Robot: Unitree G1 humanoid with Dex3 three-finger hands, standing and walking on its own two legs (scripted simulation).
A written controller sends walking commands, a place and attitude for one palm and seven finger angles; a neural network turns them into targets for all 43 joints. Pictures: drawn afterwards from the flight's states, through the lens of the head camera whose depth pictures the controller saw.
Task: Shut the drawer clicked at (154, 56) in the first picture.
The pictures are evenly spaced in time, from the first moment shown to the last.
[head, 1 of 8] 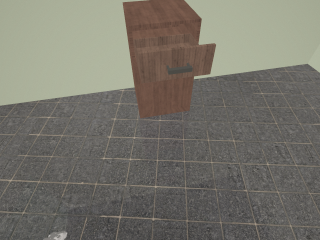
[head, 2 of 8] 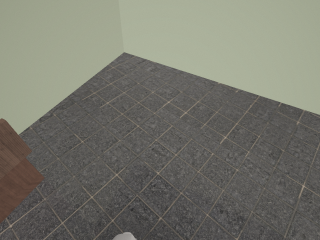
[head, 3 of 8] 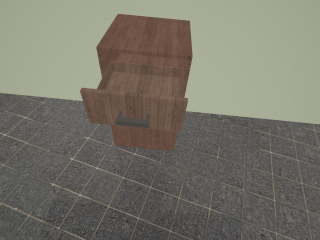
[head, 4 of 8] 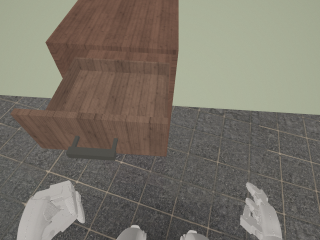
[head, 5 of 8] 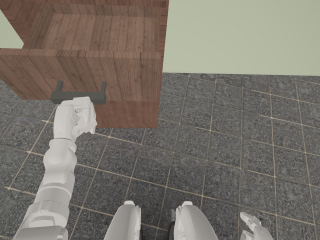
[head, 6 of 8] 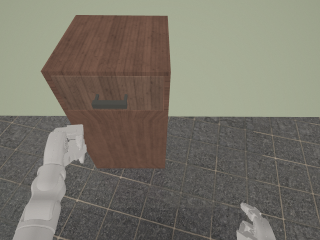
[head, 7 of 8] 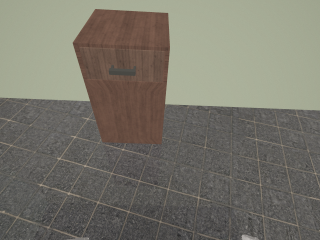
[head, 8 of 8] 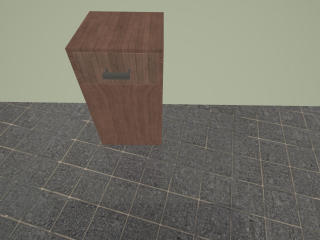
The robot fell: no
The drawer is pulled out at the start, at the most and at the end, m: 0.30 0.30 0.00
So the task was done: yes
